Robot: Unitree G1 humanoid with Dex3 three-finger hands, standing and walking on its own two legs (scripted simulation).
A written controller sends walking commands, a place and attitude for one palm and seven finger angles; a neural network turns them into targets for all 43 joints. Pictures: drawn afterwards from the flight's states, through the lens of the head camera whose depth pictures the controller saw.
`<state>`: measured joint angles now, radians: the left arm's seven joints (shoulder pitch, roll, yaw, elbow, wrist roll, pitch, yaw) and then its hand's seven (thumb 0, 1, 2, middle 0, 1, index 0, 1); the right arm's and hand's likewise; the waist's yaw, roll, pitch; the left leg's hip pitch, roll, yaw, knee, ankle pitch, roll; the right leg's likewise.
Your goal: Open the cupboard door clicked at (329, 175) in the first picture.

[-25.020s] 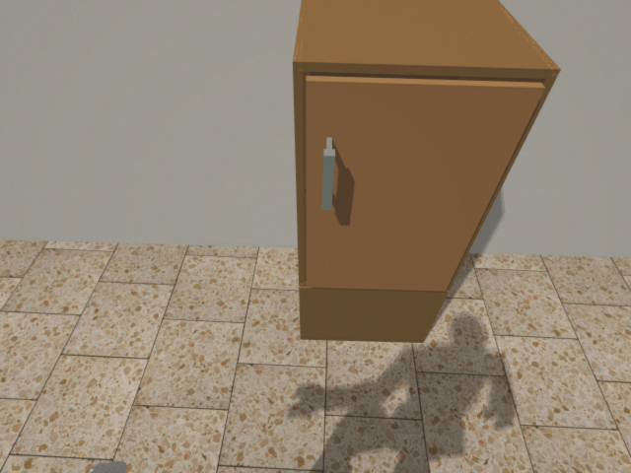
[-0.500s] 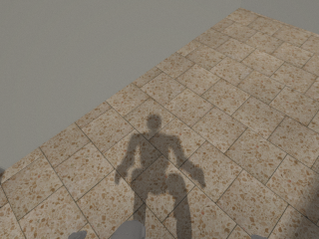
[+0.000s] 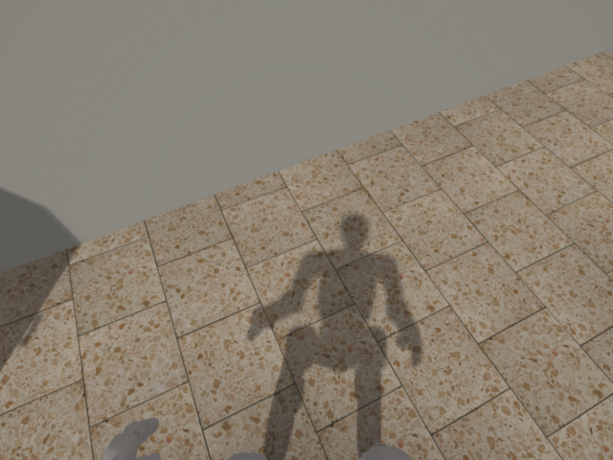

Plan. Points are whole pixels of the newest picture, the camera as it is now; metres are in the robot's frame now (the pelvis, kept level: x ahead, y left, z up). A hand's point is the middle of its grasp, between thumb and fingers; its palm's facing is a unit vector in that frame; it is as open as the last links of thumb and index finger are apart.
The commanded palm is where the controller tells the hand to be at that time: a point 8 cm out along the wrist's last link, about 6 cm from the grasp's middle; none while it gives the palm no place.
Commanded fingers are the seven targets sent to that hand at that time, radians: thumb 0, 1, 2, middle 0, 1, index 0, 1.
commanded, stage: turn to face it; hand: left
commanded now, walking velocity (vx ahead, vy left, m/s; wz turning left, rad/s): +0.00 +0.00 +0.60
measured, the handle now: out of the picture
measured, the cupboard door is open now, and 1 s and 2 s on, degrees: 48 48 48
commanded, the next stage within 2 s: take the last steps up to it in 2.00 s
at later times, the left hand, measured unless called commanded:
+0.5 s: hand out of the picture +0.00 +0.19 -0.19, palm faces +0.36 -0.90 -0.24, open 7.4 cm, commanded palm none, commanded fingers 0.00 0.90 0.90 -0.20 -0.30 -0.20 -0.30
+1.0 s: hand out of the picture +0.00 +0.12 -0.16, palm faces +0.59 -0.77 -0.24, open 7.4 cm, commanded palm none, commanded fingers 0.00 0.90 0.90 -0.20 -0.30 -0.20 -0.30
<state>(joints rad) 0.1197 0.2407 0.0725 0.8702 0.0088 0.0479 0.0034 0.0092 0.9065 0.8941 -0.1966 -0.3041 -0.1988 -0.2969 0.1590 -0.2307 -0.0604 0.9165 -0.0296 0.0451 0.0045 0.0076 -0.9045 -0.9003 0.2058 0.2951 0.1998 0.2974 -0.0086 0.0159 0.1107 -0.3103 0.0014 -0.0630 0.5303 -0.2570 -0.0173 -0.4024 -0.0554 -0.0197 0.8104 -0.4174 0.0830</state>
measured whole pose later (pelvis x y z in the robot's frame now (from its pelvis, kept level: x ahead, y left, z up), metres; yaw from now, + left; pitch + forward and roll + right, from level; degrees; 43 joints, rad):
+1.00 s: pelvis +0.06 -0.07 +0.00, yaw +38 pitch +0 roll +3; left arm 0.20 0.18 0.04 0.88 0.02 0.01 0.02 0.01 0.90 0.89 -0.20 -0.30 -0.20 -0.30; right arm 0.12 -0.24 -0.08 0.93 -0.01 0.08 0.03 0.01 -0.91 -0.90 0.20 0.29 0.19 0.30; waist -0.01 -0.03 0.13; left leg -0.42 0.01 0.06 0.87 -0.45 -0.06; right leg -0.20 -0.13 -0.18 0.55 -0.35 0.00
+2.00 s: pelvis +0.09 -0.07 +0.00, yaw +69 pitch +0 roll -1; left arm 0.19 0.24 0.07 0.96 0.01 0.06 0.01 0.01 0.91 0.89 -0.20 -0.30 -0.20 -0.30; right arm 0.13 -0.19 -0.03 0.94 -0.03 0.02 -0.01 0.01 -0.91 -0.90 0.20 0.29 0.20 0.30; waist 0.02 -0.03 0.10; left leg -0.25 0.00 0.01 0.49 -0.25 0.03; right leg -0.42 -0.08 -0.04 0.98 -0.46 0.07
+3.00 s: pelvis +0.06 +0.15 +0.01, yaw +78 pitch +0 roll +2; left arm 0.09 0.18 0.06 0.97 0.02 0.01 -0.02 0.01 0.91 0.89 -0.19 -0.30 -0.20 -0.30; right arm 0.36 -0.18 -0.03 1.08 -0.03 -0.05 -0.01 0.00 -0.93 -0.90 0.20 0.29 0.20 0.30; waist -0.01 -0.03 0.05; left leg -0.03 -0.08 0.16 0.28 -0.26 0.08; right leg -0.54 -0.11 -0.08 0.84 -0.21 0.01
